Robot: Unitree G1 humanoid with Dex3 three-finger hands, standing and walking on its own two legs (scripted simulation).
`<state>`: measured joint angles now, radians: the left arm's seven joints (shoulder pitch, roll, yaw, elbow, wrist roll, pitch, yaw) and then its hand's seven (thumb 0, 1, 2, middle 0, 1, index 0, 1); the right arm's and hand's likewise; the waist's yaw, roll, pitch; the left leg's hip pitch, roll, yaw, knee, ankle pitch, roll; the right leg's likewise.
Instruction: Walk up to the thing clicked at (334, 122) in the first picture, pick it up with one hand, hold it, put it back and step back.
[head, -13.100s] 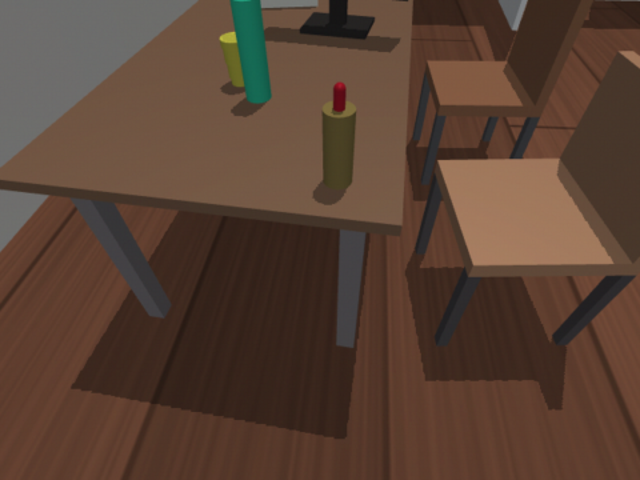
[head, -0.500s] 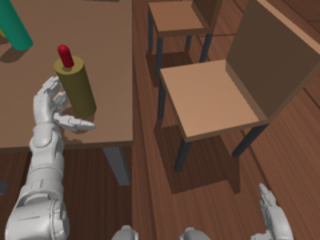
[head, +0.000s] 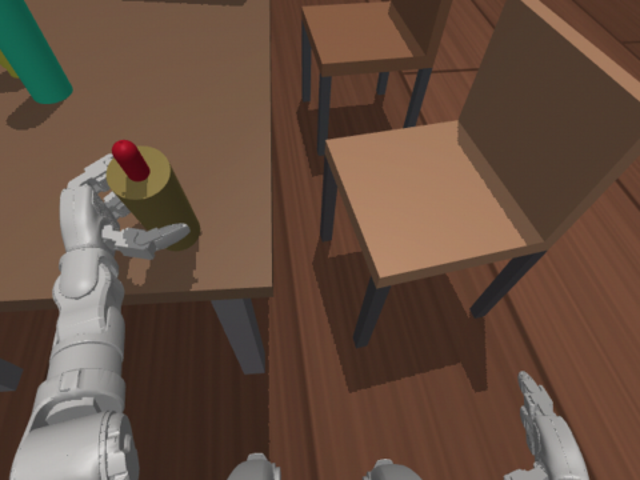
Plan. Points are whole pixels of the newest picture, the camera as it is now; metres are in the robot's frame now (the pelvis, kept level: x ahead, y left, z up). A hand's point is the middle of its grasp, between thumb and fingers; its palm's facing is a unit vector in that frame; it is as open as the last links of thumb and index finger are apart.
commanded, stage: settle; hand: left
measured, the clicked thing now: (155, 197) +0.42 +0.20 +0.12
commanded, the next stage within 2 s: lift in 0.74 s
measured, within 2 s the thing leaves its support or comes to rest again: leaves its support in 0.28 s
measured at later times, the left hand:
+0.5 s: hand (142, 198) +0.42 +0.21 +0.12, palm faces +0.22 -0.97 -0.01, open 9.8 cm
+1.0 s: hand (137, 185) +0.41 +0.21 +0.15, palm faces +0.22 -0.97 -0.02, open 9.9 cm
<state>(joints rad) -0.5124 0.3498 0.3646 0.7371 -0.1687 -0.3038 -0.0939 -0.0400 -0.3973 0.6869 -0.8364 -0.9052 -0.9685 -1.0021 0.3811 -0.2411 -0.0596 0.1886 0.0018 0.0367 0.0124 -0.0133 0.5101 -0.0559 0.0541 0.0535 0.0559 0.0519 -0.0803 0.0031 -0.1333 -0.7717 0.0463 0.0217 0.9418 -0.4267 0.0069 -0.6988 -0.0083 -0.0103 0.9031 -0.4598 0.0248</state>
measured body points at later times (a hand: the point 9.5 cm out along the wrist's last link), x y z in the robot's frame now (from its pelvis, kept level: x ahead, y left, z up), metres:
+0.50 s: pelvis +0.00 +0.00 +0.01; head +0.04 +0.00 +0.46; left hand +0.40 +0.27 +0.12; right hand +0.16 -0.27 -0.04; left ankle +0.01 +0.11 -0.69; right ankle -0.01 -0.14 -0.69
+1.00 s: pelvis -0.01 -0.01 +0.02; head +0.01 -0.01 +0.47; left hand +0.39 +0.26 +0.15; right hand +0.14 -0.27 -0.03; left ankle +0.01 +0.11 -0.69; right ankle -0.01 -0.14 -0.69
